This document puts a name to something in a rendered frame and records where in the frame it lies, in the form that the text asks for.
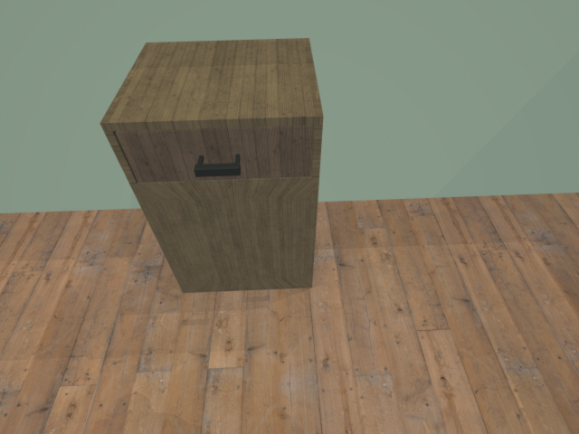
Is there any handle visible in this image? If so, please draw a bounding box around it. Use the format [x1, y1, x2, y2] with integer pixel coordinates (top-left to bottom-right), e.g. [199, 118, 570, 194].
[194, 154, 241, 177]

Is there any drawer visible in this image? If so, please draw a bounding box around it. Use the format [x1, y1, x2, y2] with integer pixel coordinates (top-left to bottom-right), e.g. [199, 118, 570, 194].
[116, 125, 312, 183]

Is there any cabinet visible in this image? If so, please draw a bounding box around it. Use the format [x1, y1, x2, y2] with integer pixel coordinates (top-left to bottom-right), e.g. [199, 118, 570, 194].
[100, 38, 323, 293]

